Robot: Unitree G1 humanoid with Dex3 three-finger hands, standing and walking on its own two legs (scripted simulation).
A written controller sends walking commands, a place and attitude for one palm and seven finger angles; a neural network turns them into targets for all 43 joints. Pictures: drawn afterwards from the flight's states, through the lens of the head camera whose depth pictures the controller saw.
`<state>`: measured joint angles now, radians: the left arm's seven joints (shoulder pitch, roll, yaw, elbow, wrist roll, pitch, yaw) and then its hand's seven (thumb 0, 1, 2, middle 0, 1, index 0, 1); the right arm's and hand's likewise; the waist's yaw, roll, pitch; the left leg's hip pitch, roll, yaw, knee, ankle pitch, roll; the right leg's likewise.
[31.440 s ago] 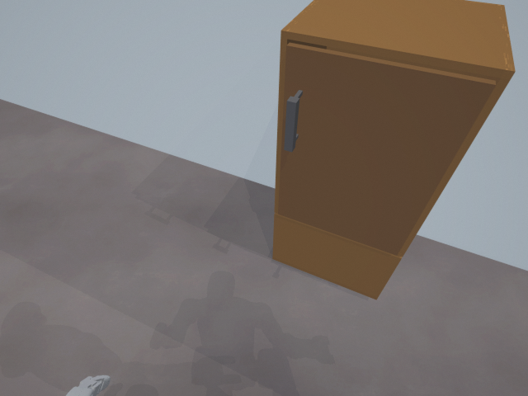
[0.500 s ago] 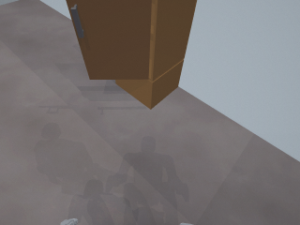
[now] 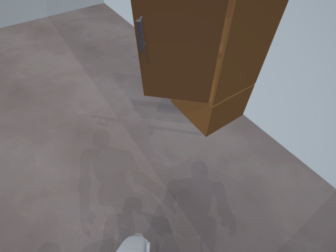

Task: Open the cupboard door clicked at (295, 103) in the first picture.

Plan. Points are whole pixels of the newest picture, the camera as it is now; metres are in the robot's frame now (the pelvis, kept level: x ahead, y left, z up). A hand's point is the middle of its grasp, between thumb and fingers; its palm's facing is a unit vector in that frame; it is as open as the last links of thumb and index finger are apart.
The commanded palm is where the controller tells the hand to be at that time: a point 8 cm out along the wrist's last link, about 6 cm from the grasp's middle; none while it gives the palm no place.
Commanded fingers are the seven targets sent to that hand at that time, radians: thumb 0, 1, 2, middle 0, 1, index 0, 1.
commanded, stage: take the last steps up to it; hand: left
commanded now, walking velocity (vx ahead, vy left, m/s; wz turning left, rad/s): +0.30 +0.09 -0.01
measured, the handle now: (141, 34) +1.01 +0.24 +0.00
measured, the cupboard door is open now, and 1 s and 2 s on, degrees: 45 45 45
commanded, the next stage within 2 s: come to a stop and stand still in 1.04 s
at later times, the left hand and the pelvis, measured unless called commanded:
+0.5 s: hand (93, 195) +0.28 +0.28 -0.16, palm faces -0.02 -0.98 -0.18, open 7.4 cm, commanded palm none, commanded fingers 0.00 0.90 0.90 -0.20 -0.30 -0.20 -0.30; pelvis +0.16 +0.10 +0.00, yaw -3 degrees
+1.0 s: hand (107, 178) +0.35 +0.25 -0.18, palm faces +0.01 -0.98 -0.20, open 7.2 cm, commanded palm none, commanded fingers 0.00 0.90 0.90 -0.20 -0.30 -0.20 -0.30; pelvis +0.33 +0.06 +0.00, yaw -3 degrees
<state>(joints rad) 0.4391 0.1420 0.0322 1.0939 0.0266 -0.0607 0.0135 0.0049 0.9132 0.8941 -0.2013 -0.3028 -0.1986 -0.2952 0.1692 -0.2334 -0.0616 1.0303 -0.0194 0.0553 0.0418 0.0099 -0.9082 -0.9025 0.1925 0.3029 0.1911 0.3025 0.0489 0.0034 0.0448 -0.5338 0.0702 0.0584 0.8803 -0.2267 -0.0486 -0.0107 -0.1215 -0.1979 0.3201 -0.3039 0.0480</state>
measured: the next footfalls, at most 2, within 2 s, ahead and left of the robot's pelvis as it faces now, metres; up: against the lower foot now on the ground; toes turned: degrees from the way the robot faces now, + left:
left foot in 0.12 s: +0.14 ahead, +0.16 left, +0.00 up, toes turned +7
right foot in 0.72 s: +0.33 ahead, -0.04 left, +0.00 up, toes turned -10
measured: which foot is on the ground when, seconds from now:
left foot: up 0.00-0.10, down 0.12-0.72, up 0.74-1.00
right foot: down 0.00-0.12, up 0.14-0.70, down 0.72-1.00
